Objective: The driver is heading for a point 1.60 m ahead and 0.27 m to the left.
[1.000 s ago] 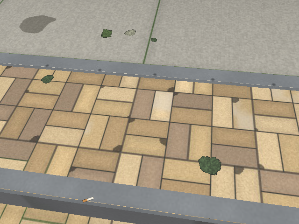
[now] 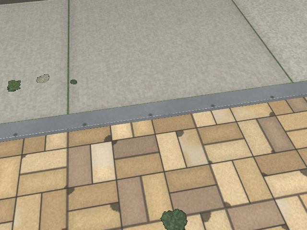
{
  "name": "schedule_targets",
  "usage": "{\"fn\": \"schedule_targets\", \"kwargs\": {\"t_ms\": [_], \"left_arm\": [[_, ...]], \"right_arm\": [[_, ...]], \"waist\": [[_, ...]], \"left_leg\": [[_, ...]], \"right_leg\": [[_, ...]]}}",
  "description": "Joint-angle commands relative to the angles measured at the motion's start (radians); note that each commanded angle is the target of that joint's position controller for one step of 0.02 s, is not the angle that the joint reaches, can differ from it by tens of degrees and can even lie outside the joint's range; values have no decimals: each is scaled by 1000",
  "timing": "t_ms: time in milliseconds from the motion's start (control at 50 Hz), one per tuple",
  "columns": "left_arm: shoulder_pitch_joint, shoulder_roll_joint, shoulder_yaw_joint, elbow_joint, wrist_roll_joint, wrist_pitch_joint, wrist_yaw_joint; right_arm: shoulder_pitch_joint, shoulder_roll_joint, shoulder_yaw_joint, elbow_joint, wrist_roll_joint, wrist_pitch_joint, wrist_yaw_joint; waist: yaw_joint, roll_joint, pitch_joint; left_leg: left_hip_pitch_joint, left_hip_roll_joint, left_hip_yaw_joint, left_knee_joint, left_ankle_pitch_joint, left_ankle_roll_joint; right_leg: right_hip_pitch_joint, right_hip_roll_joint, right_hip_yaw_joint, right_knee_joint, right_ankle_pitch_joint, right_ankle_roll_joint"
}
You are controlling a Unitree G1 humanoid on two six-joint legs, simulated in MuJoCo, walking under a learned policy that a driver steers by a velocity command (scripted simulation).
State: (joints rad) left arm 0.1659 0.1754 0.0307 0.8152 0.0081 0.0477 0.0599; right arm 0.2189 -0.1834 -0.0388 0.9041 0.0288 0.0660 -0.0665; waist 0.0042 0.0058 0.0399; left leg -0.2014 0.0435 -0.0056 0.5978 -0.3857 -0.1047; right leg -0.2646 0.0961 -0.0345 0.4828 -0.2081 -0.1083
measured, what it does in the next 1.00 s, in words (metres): steps on the spot: left foot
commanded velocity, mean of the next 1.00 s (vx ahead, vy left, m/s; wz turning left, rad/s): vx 0.03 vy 0.00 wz -0.02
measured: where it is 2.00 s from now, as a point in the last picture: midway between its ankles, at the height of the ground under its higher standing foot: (167, 217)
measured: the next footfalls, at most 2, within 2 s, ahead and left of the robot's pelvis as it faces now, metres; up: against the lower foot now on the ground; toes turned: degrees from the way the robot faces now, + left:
left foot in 0.02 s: +0.00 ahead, +0.14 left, +0.00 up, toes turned +1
left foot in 1.64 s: +0.40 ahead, +0.11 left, +0.16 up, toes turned +6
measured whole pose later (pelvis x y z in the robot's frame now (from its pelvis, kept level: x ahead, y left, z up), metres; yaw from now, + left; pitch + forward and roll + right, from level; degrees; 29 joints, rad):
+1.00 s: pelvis +0.02 +0.04 +0.01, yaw +0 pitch +0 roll +0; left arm 0.30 0.14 0.03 1.06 0.02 0.02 0.04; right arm 0.38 -0.14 -0.01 1.09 -0.03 0.00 -0.05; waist 0.00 0.01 0.00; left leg -0.11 -0.01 0.00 0.44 -0.35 0.05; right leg -0.22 0.05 -0.01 0.45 -0.26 -0.06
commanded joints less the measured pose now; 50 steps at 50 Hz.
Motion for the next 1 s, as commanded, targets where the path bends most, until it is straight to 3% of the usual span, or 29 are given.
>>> {"fn": "schedule_targets", "kwargs": {"t_ms": [20, 40, 60, 80, 140, 200, 380, 860, 880, 900, 940, 960, 1000], "left_arm": [[91, 92, 29, 2, -9, -13, -9], [116, 80, 32, 12, 0, -26, -24], [100, 81, 35, 17, 3, -30, -30], [46, 75, 32, 19, 8, -34, -31], [38, 71, 36, 35, 5, -26, -24], [58, 60, 39, 60, 0, -21, -23], [111, 55, 43, 133, -5, -18, -18], [126, 66, 35, 214, -9, -10, -7], [133, 62, 33, 220, -8, -9, -5], [193, -33, -4, 243, 24, -24, -9], [182, 54, 16, 238, 16, -31, -10], [163, 78, 22, 224, 11, -31, -12], [130, 63, 19, 194, 2, -34, -18]], "right_arm": [[72, -93, -22, 17, -23, -20, 7], [98, -128, -31, 39, -37, -24, 13], [106, -112, -33, 60, -37, -34, 20], [88, -69, -23, 63, -34, -49, 25], [58, -78, -24, 82, -38, -83, 26], [84, -81, -20, 112, -31, -94, 28], [140, -75, -12, 162, -30, -90, 26], [207, -60, 1, 188, -30, -80, 26], [219, -53, 3, 193, -30, -78, 24], [209, 38, 34, 192, -68, -73, 15], [221, -25, 17, 176, -68, -65, 12], [222, -37, 15, 163, -66, -65, 15], [253, -32, 18, 153, -59, -71, 21]], "waist": [[-1, -36, -37], [17, 31, -35], [12, 76, -7], [-10, 55, 19], [0, 67, 17], [-1, 50, 15], [-9, 2, 15], [-6, -1, 18], [-5, -4, 1], [15, -4, -14], [1, -40, 48], [-7, -41, 74], [-26, -15, 124]], "left_leg": [[81, 16, -16, -240, 217, 45], [93, 39, -28, -166, 263, 65], [17, 35, -34, -162, 142, 97], [-10, 42, -47, -198, 117, 108], [-44, 51, -61, -232, 134, 101], [-56, 45, -59, -244, 123, 101], [-33, 31, -54, -265, 170, 114], [-12, 8, -39, -298, 217, 117], [-7, -1, -30, -300, 153, 121], [3, 23, -61, -317, 99, 155], [-7, -17, -34, -247, -62, 193], [-29, -25, -36, -233, -140, 211], [-31, -11, -73, -246, -214, 241]], "right_leg": [[32, -231, 286, -175, 15, -33], [3, -194, 244, -188, -69, -2], [23, -157, 189, -207, -159, 25], [33, -145, 172, -182, -153, 41], [78, -125, 137, -137, -13, 40], [102, -126, 132, -130, 21, 34], [112, -129, 122, -133, 98, 46], [126, -142, 124, -133, 171, 48], [132, -136, 120, -140, 96, 46], [144, -180, 145, -190, -23, 41], [55, -155, 161, -183, -279, 14], [6, -152, 167, -184, -394, -4], [-91, -145, 164, -165, -464, -27]]}}
Velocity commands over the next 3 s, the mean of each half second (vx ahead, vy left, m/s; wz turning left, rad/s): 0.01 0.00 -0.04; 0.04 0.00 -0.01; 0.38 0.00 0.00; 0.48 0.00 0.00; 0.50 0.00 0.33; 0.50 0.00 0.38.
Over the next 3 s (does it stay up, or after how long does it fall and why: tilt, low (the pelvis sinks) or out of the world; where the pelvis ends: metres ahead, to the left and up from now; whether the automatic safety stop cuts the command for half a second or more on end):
stays up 0.99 0.16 0.17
